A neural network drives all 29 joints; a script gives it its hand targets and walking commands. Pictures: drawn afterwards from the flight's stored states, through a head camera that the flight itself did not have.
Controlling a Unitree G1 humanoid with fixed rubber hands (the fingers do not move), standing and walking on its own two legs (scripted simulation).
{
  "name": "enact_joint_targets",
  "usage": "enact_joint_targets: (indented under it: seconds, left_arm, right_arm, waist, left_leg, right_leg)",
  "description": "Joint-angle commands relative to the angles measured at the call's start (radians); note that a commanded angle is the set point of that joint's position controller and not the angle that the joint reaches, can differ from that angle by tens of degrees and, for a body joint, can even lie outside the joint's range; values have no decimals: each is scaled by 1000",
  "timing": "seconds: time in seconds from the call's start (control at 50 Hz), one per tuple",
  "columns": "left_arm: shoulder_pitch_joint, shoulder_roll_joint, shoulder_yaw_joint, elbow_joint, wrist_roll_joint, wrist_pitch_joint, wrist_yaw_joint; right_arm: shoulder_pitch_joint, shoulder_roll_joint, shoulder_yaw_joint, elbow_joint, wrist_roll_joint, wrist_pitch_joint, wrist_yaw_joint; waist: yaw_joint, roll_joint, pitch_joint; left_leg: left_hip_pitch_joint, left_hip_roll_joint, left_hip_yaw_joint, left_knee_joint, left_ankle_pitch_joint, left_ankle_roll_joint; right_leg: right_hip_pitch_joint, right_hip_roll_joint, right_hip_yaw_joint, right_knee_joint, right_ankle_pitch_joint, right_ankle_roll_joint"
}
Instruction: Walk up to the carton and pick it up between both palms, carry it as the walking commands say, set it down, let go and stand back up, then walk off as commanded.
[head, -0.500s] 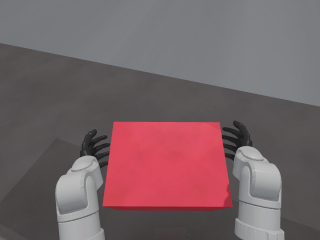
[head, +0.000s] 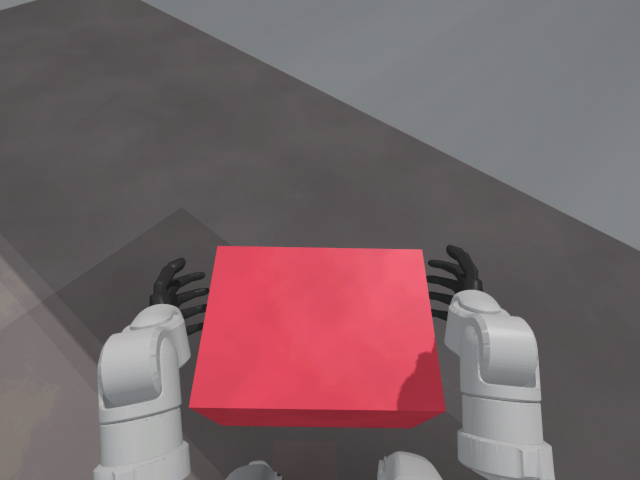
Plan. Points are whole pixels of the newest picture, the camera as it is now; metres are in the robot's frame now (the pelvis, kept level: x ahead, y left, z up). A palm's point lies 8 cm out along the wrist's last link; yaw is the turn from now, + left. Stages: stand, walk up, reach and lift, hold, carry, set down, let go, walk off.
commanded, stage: carry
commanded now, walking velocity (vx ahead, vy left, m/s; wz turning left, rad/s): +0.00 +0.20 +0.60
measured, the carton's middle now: (318, 340) +0.30 +0.01 -0.04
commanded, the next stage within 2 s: none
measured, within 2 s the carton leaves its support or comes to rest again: neither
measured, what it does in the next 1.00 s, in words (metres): steps to the left, turning left: right foot, then left foot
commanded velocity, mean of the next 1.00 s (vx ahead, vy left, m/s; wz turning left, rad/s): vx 0.00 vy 0.14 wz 0.43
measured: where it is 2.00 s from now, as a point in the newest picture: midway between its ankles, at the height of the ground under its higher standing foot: outside the picture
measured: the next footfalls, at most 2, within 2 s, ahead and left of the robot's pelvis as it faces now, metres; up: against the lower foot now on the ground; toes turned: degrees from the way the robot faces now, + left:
right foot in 0.22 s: +0.05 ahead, -0.03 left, +0.00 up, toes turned +0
left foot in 0.60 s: -0.02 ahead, +0.37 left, +0.00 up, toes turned +13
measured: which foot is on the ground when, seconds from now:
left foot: down 0.00-0.24, up 0.26-0.58, down 0.60-1.00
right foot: up 0.00-0.20, down 0.22-0.60, up 0.62-1.00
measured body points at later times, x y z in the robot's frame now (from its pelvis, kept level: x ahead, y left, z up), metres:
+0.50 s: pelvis -0.02 +0.12 +0.02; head -0.02 +0.09 +0.47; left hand +0.21 +0.36 +0.11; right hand +0.32 +0.03 +0.10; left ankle -0.02 +0.31 -0.66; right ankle +0.01 -0.03 -0.72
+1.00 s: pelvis -0.07 +0.23 +0.01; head -0.07 +0.22 +0.46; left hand +0.07 +0.54 +0.09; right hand +0.26 +0.24 +0.09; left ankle -0.02 +0.32 -0.72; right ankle -0.04 +0.14 -0.70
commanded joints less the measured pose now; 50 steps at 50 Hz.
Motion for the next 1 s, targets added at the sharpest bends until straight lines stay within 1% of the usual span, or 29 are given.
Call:
enact_joint_targets:
  seconds: [0.0, 0.06, 0.1, 0.14, 0.16, 0.18, 0.2, 0.22, 0.24, 0.26, 0.28, 0.3, 0.32, 0.34, 0.42, 0.48, 0.54, 0.56, 0.58, 0.6, 0.62, 0.66, 0.7, 0.76, 0.82, 0.86, 0.92, 0.96, 0.98]
  left_arm:
    - [-629, -1059, -787, -195, -445, -38, -378]
    - [-557, -1048, -778, -215, -419, -37, -374]
    - [-530, -1031, -780, -211, -399, -26, -373]
    - [-482, -1006, -774, -193, -383, -14, -373]
    - [-452, -990, -769, -194, -376, -15, -373]
    - [-468, -991, -765, -177, -372, -10, -374]
    - [-447, -989, -750, -144, -359, -8, -379]
    - [-433, -979, -742, -136, -358, -10, -382]
    - [-400, -971, -705, -79, -329, -14, -386]
    - [-397, -936, -677, -58, -315, -15, -396]
    - [-445, -949, -701, -87, -339, -5, -406]
    - [-467, -944, -703, -106, -353, -6, -408]
    - [-507, -939, -715, -137, -364, -6, -411]
    - [-535, -962, -726, -141, -379, -7, -408]
    - [-470, -918, -694, -96, -340, -6, -393]
    - [-452, -904, -688, -68, -318, -6, -386]
    - [-504, -932, -701, -88, -329, -9, -378]
    - [-495, -935, -709, -99, -329, -14, -375]
    - [-556, -950, -726, -127, -343, -14, -377]
    - [-550, -958, -728, -116, -349, -3, -380]
    - [-571, -994, -763, -123, -379, -7, -385]
    - [-612, -1036, -776, -144, -419, -29, -384]
    - [-630, -1065, -784, -170, -442, -42, -380]
    - [-605, -1063, -784, -197, -433, -42, -379]
    - [-547, -1032, -783, -204, -413, -29, -370]
    - [-516, -1011, -769, -174, -393, -19, -374]
    - [-484, -976, -755, -126, -368, -11, -387]
    - [-493, -973, -750, -101, -375, -7, -397]
    - [-481, -992, -754, -78, -379, -5, -402]
  right_arm:
    - [-398, 953, 686, -107, 431, 7, 435]
    - [-379, 951, 717, -142, 432, 14, 430]
    - [-389, 945, 731, -154, 442, 25, 431]
    - [-348, 920, 733, -132, 435, 39, 434]
    - [-335, 907, 740, -126, 435, 44, 435]
    - [-353, 920, 744, -119, 443, 46, 435]
    - [-371, 894, 756, -125, 438, 47, 432]
    - [-380, 887, 765, -131, 444, 48, 430]
    - [-402, 866, 785, -130, 443, 58, 430]
    - [-415, 845, 782, -99, 430, 65, 431]
    - [-414, 859, 778, -113, 432, 60, 428]
    - [-400, 886, 781, -88, 438, 60, 428]
    - [-418, 894, 774, -96, 445, 57, 426]
    - [-435, 896, 770, -80, 450, 57, 425]
    - [-407, 867, 771, -37, 449, 66, 429]
    - [-423, 857, 758, -32, 438, 74, 437]
    - [-437, 905, 753, -9, 464, 78, 449]
    - [-406, 914, 752, 4, 467, 76, 450]
    - [-413, 943, 743, 11, 477, 69, 453]
    - [-377, 914, 728, 31, 454, 55, 452]
    - [-358, 913, 724, -3, 465, 43, 451]
    - [-380, 927, 695, -42, 462, 34, 451]
    - [-398, 940, 677, -65, 435, 19, 446]
    - [-407, 949, 697, -127, 429, 7, 438]
    - [-366, 935, 721, -139, 434, 18, 435]
    - [-355, 921, 729, -118, 429, 31, 436]
    - [-357, 889, 726, -84, 417, 40, 438]
    - [-362, 896, 725, -70, 417, 46, 437]
    - [-359, 879, 722, -63, 414, 49, 438]
  waist:
    - [-7, 257, -497]
    - [0, 221, -490]
    - [0, 193, -473]
    - [4, 215, -445]
    - [7, 232, -447]
    - [3, 254, -434]
    - [14, 200, -436]
    - [19, -27, -402]
    - [21, -373, -330]
    - [7, -278, -266]
    - [-11, -123, -273]
    - [-19, -44, -285]
    - [-17, -38, -276]
    - [-14, -36, -274]
    - [8, -160, -258]
    - [10, -266, -244]
    - [-8, -223, -300]
    - [-29, -118, -377]
    - [-38, 97, -373]
    - [-34, 491, -393]
    - [-36, 499, -444]
    - [-29, 320, -473]
    - [-13, 270, -484]
    - [-7, 235, -500]
    - [-8, 196, -497]
    - [-4, 161, -482]
    - [-1, 141, -446]
    - [-4, 142, -426]
    - [-4, 168, -421]
  left_leg:
    - [399, 208, -231, -144, 455, 171]
    - [318, 196, -280, -250, 194, 165]
    - [298, 203, -345, -310, 115, 157]
    - [259, 166, -332, -371, 124, 89]
    - [253, 127, -311, -417, 151, 17]
    - [231, 98, -278, -425, 126, -30]
    - [140, 57, -233, -373, 103, -93]
    - [-43, -13, -178, -167, -14, -143]
    - [-207, -74, -84, 301, -270, -106]
    - [-263, 17, -150, 454, -244, -69]
    - [-277, 19, -167, 490, -173, -61]
    - [-258, 23, -157, 516, -106, -57]
    - [-257, 26, -133, 526, -45, -58]
    - [-235, 28, -104, 498, -42, -68]
    - [-163, 32, 14, 291, -111, -96]
    - [-23, 35, 77, 117, -108, -94]
    - [125, -11, 137, -91, -23, -63]
    - [290, -2, 72, -210, 65, -45]
    - [443, 101, -69, -211, 298, -10]
    - [576, 351, -443, -150, 879, 149]
    - [549, 362, -448, -144, 898, 229]
    - [523, 274, -293, -87, 769, 188]
    - [406, 218, -203, -96, 574, 155]
    - [335, 220, -251, -204, 255, 167]
    - [376, 262, -382, -275, 135, 188]
    - [346, 276, -409, -328, 48, 173]
    - [325, 269, -407, -350, 82, 142]
    - [311, 256, -408, -372, 57, 108]
    - [297, 217, -374, -402, -5, 53]
  right_leg:
    - [-79, 29, 48, 38, 149, -17]
    - [22, 63, 19, -111, 181, -47]
    - [88, 103, 3, -231, 166, -76]
    - [196, 143, -22, -383, 165, -104]
    - [292, 184, -63, -513, 142, -115]
    - [372, 170, -68, -649, 168, -126]
    - [551, 108, -41, -830, 284, -141]
    - [676, -131, 207, -948, 265, -181]
    - [528, -429, 510, -964, 363, -309]
    - [470, -451, 403, -956, 548, -328]
    - [492, -363, 264, -910, 615, -260]
    - [489, -293, 158, -854, 707, -208]
    - [490, -231, 61, -804, 799, -171]
    - [462, -204, 9, -775, 853, -169]
    - [429, -194, -100, -707, 978, -171]
    - [363, -216, -127, -713, 843, -130]
    - [368, -214, -139, -586, 769, -67]
    - [316, -171, -162, -388, 742, -31]
    - [93, -106, -148, -193, 353, -1]
    - [-215, 65, -155, -3, -171, 53]
    - [-176, 24, -11, 106, -221, 22]
    - [-180, 4, 44, 115, -82, -2]
    - [-98, -2, 66, 72, 112, -12]
    - [-21, 37, 37, -19, 177, -29]
    - [-12, 75, 36, -130, 137, -62]
    - [51, 98, 39, -210, 138, -90]
    - [135, 129, 37, -365, 117, -116]
    - [210, 146, 14, -536, 133, -122]
    - [260, 148, -3, -632, 178, -121]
